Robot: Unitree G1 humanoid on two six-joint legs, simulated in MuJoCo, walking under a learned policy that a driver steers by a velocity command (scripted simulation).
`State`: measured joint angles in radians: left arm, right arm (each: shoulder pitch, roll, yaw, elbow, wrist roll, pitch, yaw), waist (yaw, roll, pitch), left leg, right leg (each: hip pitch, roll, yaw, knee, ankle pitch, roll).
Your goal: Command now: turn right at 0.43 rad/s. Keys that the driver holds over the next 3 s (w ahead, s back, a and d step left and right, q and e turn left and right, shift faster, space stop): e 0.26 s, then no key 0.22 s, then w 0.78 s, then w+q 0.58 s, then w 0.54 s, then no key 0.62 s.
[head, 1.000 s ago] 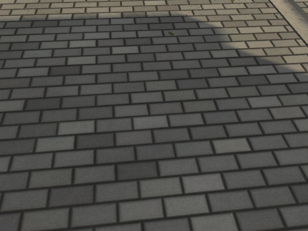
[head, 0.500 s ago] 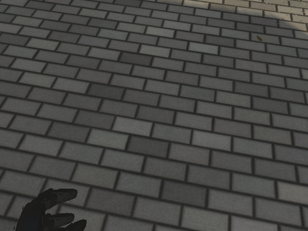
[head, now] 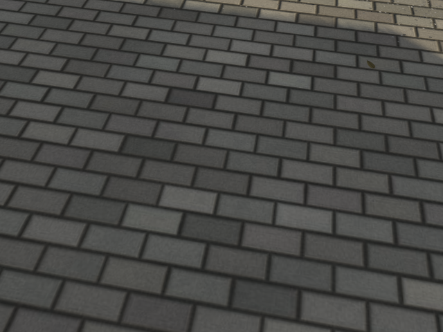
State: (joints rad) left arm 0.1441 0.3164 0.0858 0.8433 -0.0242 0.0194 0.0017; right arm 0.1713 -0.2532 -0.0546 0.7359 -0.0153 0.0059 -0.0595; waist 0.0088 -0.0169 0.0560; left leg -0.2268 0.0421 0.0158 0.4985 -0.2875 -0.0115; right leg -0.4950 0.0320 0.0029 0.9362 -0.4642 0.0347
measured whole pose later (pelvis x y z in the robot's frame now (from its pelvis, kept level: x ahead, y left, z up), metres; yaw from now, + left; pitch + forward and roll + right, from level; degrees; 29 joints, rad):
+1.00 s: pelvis +0.14 -0.10 -0.01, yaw -15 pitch +2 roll +1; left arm 0.07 0.29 0.04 0.75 -0.03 -0.07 -0.04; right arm 0.45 -0.29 -0.06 0.85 0.02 -0.06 -0.01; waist -0.07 0.00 0.01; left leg 0.01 0.06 -0.02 0.37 -0.41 -0.05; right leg -0.42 -0.02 -0.03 0.52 -0.15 -0.04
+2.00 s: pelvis +0.69 -0.24 -0.01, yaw +4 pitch +2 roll +1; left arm 0.07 0.29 0.03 0.67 0.00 -0.11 -0.02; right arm 0.37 -0.30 -0.07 0.73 0.02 -0.04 -0.01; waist -0.08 -0.03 0.00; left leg -0.09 -0.10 -0.19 0.49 -0.42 0.04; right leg -0.47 -0.01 0.05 0.48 -0.03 0.01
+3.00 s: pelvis +1.06 -0.19 +0.00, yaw +6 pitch -1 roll +1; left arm 0.21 0.24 0.03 0.84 0.02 0.00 0.03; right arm 0.17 -0.23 -0.02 0.87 -0.02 -0.01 0.00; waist -0.01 0.01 0.01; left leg -0.26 -0.03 0.03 0.49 -0.22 0.03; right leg -0.26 -0.05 0.03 0.53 -0.26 0.04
